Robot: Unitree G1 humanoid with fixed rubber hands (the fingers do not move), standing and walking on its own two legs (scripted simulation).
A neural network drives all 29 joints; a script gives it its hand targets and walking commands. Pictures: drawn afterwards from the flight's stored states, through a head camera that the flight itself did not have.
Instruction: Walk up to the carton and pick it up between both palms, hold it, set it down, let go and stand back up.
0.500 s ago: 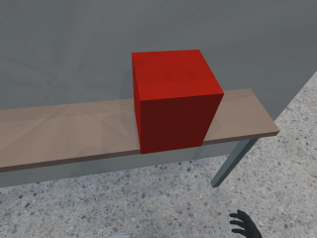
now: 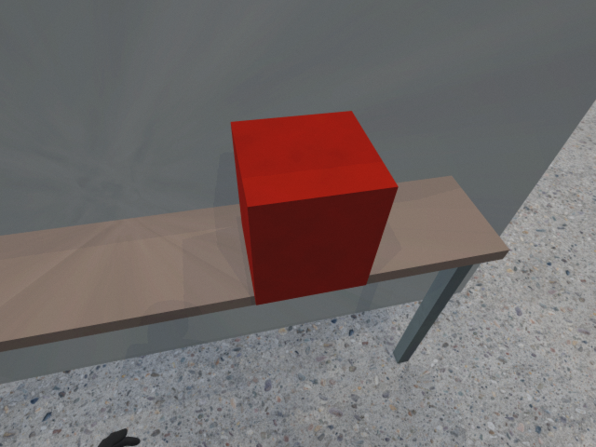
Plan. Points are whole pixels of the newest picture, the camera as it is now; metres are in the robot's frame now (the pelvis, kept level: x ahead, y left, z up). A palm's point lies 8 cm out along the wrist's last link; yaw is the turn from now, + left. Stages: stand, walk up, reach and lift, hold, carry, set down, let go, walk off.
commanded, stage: walk up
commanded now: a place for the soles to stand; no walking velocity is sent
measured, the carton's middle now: (303, 209) +0.51 +0.00 +0.02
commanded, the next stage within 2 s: none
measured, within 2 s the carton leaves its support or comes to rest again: neither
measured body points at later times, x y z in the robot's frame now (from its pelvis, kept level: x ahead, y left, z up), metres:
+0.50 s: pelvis +0.10 -0.01 -0.01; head +0.12 +0.02 +0.44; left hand +0.11 +0.28 -0.14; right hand +0.22 -0.27 -0.10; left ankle +0.13 +0.11 -0.73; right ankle +0.06 -0.13 -0.65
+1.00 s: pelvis +0.13 -0.09 -0.01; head +0.18 -0.11 +0.44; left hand +0.19 +0.21 -0.09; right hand +0.33 -0.33 -0.13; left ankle +0.08 +0.05 -0.67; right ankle +0.24 -0.19 -0.73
